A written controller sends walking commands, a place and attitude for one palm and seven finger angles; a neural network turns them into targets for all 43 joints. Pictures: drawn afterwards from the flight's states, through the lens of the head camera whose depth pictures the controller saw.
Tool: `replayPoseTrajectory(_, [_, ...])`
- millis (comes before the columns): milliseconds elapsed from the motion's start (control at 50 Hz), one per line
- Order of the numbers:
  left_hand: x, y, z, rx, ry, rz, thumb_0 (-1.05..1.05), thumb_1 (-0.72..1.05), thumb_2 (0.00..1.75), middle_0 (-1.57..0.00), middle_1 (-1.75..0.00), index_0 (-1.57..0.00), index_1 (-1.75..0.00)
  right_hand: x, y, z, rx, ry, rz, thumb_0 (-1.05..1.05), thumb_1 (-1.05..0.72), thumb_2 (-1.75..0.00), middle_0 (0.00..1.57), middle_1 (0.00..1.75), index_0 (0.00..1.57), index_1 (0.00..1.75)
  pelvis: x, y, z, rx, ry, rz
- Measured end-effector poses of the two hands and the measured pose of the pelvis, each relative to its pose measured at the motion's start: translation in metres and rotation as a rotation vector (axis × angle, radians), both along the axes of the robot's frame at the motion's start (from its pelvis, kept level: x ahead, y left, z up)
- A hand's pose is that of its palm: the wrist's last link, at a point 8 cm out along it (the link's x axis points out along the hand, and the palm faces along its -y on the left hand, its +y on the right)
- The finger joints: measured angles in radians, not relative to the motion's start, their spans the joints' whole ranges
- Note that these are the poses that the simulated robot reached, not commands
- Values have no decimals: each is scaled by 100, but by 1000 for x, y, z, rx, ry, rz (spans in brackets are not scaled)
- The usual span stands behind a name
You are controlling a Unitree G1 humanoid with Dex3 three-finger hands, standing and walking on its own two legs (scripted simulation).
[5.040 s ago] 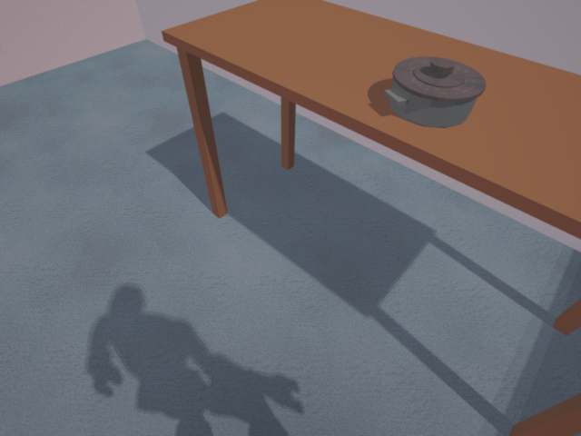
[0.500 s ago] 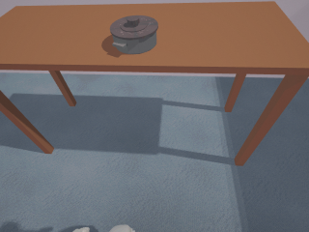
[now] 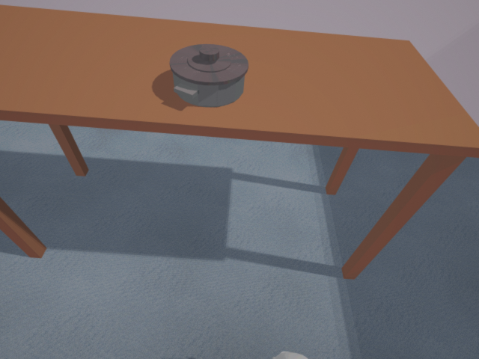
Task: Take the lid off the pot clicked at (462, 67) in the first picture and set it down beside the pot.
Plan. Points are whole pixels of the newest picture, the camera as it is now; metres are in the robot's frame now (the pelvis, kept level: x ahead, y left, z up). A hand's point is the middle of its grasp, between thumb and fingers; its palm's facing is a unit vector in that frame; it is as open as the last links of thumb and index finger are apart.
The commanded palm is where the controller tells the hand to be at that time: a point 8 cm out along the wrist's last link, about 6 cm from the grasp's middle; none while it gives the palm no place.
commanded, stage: take the last steps up to it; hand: left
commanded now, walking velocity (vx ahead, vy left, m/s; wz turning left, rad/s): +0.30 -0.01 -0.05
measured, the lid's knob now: (209, 53) +0.74 +0.13 +0.15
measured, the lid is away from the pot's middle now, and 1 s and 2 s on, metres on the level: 0.00 0.00 0.00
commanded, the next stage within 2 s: come to a stop and stand still in 0.46 s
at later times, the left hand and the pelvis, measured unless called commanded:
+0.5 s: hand (191, 299) +0.26 +0.11 -0.16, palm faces +0.07 -0.97 -0.25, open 7.1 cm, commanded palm none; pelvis +0.18 -0.08 +0.00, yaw +1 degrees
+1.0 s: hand (176, 307) +0.26 +0.14 -0.19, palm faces +0.09 -0.97 -0.23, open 7.4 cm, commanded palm none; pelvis +0.24 -0.05 -0.01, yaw +0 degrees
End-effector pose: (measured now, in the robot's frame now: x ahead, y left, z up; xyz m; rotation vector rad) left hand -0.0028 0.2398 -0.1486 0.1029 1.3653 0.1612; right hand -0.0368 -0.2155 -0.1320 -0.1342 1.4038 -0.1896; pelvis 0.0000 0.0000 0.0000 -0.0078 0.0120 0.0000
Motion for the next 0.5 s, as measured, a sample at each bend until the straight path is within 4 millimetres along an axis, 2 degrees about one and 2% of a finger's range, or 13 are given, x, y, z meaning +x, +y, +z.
replayPoseTrajectory(60, [31, -3, 0, 7, -4, -25, 1, 91, 90, -19, -29, -19, -30, -11, 6, -2, 22, 71, -39, 1, -91, -90, 20, 30, 20, 29, 19, -4, -2, 8, 2, -11])
replayPoseTrajectory(120, [72, -14, -1, 9, -19, -63, 1, 91, 90, -19, -29, -19, -30, -18, 9, -5, 48, 139, -79, 1, -91, -90, 20, 30, 20, 29, 40, -11, -5, 15, 3, -20])
replayPoseTrajectory(220, [164, -46, -4, 12, -98, -141, 1, 91, 90, -19, -29, -19, -30, -15, 2, -16, 97, 247, -136, 1, -91, -90, 20, 30, 20, 29, 83, -31, -17, 27, 6, -27])
replayPoseTrajectory(280, [217, -68, -8, 26, -196, -157, 1, 91, 90, -19, -29, -19, -30, 2, -12, -29, 125, 304, -142, 1, -91, -90, 20, 30, 20, 29, 111, -48, -29, 24, -2, -20])
replayPoseTrajectory(320, [237, -79, -3, 30, -247, -136, 1, 91, 90, -19, -29, -20, -30, 27, -25, -32, 127, 300, -124, 1, -91, -90, 20, 30, 20, 29, 125, -58, -28, 26, -12, -2])
replayPoseTrajectory(360, [246, -86, 3, 32, -259, -106, 1, 91, 90, -19, -29, -20, -30, 63, -42, -33, 113, 254, -97, 1, -91, -90, 20, 30, 20, 29, 139, -64, -22, 27, -20, 8])
replayPoseTrajectory(400, [248, -91, 10, 39, -248, -73, 0, 91, 90, -20, -29, -20, -30, 107, -58, -32, 92, 180, -67, 1, -91, -90, 20, 30, 20, 29, 152, -69, -15, 27, -20, 14])
replayPoseTrajectory(500, [255, -81, 25, 99, -223, -35, -3, 95, 90, -20, -30, -20, -30, 217, -83, -28, 58, -20, -1, 1, -91, -90, 20, 29, 20, 29, 184, -76, -4, 25, -9, 22])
